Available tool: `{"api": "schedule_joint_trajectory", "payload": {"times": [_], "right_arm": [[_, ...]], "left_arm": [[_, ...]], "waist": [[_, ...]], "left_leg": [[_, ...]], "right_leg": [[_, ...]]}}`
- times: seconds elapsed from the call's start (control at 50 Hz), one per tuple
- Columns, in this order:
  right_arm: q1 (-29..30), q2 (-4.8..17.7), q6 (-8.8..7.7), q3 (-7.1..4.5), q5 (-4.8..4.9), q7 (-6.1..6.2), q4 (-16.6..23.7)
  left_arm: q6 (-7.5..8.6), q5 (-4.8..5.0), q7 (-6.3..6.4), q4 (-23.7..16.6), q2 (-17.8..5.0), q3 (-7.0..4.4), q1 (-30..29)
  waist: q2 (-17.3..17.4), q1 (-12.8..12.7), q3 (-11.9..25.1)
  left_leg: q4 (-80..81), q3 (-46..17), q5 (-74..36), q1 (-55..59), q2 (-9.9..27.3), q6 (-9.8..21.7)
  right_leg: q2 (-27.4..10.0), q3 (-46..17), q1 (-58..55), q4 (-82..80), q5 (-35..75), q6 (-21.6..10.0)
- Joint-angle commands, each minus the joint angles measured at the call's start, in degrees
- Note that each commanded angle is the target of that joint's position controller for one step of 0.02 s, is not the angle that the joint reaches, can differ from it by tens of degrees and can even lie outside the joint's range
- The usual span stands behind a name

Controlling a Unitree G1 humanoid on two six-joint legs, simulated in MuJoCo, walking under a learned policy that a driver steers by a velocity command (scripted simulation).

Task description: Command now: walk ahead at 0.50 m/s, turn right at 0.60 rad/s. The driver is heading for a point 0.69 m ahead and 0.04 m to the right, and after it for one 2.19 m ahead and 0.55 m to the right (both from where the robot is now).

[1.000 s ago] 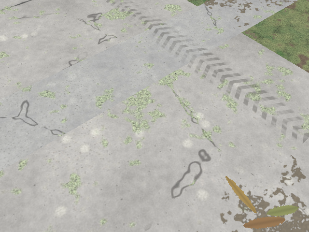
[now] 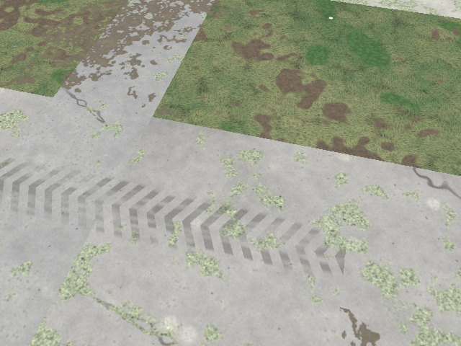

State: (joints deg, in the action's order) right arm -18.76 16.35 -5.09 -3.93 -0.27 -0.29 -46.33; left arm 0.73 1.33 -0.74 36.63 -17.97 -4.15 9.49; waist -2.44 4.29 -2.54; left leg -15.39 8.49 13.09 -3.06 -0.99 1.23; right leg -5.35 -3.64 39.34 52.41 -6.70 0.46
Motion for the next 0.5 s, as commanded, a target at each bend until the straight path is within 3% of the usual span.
{"api": "schedule_joint_trajectory", "payload": {"times": [0.02, 0.08, 0.12, 0.16, 0.18, 0.2, 0.22, 0.24, 0.26, 0.28, 0.3, 0.34, 0.38, 0.44, 0.5], "right_arm": [[3.84, 9.51, -0.55, -2.09, 0.37, 0.47, 3.64], [1.65, 11.04, 0.31, -2.53, 1.19, 0.5, 2.22], [1.58, 12.36, 1.03, -2.94, 1.84, 0.59, 1.8], [2.0, 14.15, 1.83, -3.49, 2.41, 1.0, 1.91], [2.9, 13.84, 2.22, -3.31, 2.68, 1.23, 2.2], [2.22, 11.7, 2.06, -2.36, 1.59, 1.52, 2.94], [-3.45, 2.84, 0.84, 0.61, -1.27, 0.63, 6.59], [1.84, 6.67, -1.34, 0.38, 0.58, -0.08, 7.3], [7.42, 10.05, -2.4, -0.52, 2.96, -0.52, 8.6], [7.85, 9.21, -2.9, -0.12, 2.66, -0.33, 8.5], [7.56, 9.1, -2.82, -0.25, 1.16, 0.03, 7.48], [5.18, 9.07, -1.56, -0.57, 0.4, -0.16, 6.47], [4.68, 7.22, -0.46, -0.2, -0.03, -0.2, 5.95], [10.06, 5.26, 0.08, 0.52, -0.23, -0.14, 7.45], [15.8, 3.92, -0.3, 1.07, 0.23, -0.71, 8.51]], "left_arm": [[1.17, -0.04, -1.2, -4.66, -0.75, 0.34, -4.79], [1.18, 0.21, -2.19, -6.46, -0.9, 0.4, -8.94], [1.03, 0.04, -2.63, -7.32, -2.1, -0.16, -9.17], [0.55, -0.34, -2.55, -6.59, -4.85, -1.68, -3.67], [0.33, -0.21, -2.16, -4.32, -7.25, -3.23, 4.98], [-0.25, 0.06, -1.11, -1.46, -11.22, -5.21, 15.58], [0.16, 0.83, -0.48, -1.8, -18.46, -6.02, 13.88], [1.23, 0.38, -0.75, -3.8, -14.13, -4.63, 15.81], [2.15, -0.27, -0.99, -2.64, -10.25, -3.36, 13.82], [2.61, -0.25, -0.97, -2.44, -8.51, -2.71, 10.57], [2.69, -0.38, -0.85, -2.79, -6.37, -1.93, 6.43], [2.98, -1.52, -0.51, -3.36, -4.59, -1.07, 2.98], [3.59, -1.28, -0.15, -1.92, -5.37, -1.13, 3.6], [3.84, -1.19, 0.67, 0.27, -6.55, -1.27, 5.76], [3.73, -0.85, 0.96, 2.2, -6.88, -1.14, 8.19]], "waist": [[5.86, -0.29, -0.78], [5.81, 0.61, -2.24], [6.45, -0.66, -1.75], [8.2, -4.76, 2.67], [7.18, -9.82, 7.09], [3.21, -14.42, 12.27], [-13.69, -6.73, 16.73], [-7.77, -11.04, 25.3], [-3.91, -11.82, 16.48], [-0.57, -9.24, 11.35], [1.27, -6.8, 7.85], [-0.78, -3.71, 6.15], [-0.1, -3.15, 5.14], [0.1, -4.76, 2.22], [-0.45, -7.35, 0.75]], "left_leg": [[6.8, -4.43, -17.15, 0.11, 14.84, 7.93], [5.89, -1.9, -19.07, 3.96, 16.32, 6.97], [2.18, -0.02, -29.82, 6.89, 17.14, 5.99], [-8.69, 2.29, -48.96, 8.1, 16.76, 4.78], [-19.79, 4.12, -51.39, 4.42, 15.16, 3.3], [-36.16, 4.13, -38.07, -8.55, 12.99, 0.93], [-57.24, 0.84, 17.6, -35.36, 2.16, -2.73], [-64.46, -12.83, 21.55, -41.88, 0.08, -2.26], [-63.46, -13.27, 15.21, -46.02, 3.15, -1.0], [-58.33, -12.8, 9.92, -43.7, 5.71, -0.37], [-53.65, -12.51, 6.85, -39.85, 7.74, -0.89], [-49.69, -12.51, 3.42, -32.91, 9.32, -1.86], [-45.99, -11.19, 1.15, -31.48, 9.11, -3.41], [-35.9, -10.6, -8.91, -33.63, 8.73, -4.8], [-24.01, -9.69, -19.75, -31.1, 6.68, -4.42]], "right_leg": [[-0.35, 1.9, -0.86, -8.28, 7.54, -0.54], [0.44, 4.06, -1.76, -13.67, 6.14, -2.05], [2.25, 6.09, -4.29, -15.86, 1.22, -3.98], [6.43, 9.29, -13.57, -16.77, -4.36, -6.68], [8.91, 10.12, -25.6, -20.37, -1.5, -8.77], [6.31, 3.14, -43.6, -21.44, -0.5, -11.5], [-9.6, -28.86, -62.65, -24.69, -7.9, -21.94], [-13.92, -44.9, -65.09, -34.33, -18.88, -25.19], [-12.59, -36.1, -59.19, -36.13, -14.96, -21.54], [-10.38, -28.89, -50.63, -36.09, -9.55, -19.41], [-8.2, -22.85, -42.73, -36.31, -2.63, -17.69], [-5.78, -17.37, -33.86, -38.81, 6.42, -17.03], [-5.06, -13.14, -29.87, -40.51, 12.45, -17.43], [-3.09, -8.0, -28.43, -42.1, 14.26, -15.97], [-1.34, -4.94, -28.43, -42.36, 9.4, -13.46]]}}
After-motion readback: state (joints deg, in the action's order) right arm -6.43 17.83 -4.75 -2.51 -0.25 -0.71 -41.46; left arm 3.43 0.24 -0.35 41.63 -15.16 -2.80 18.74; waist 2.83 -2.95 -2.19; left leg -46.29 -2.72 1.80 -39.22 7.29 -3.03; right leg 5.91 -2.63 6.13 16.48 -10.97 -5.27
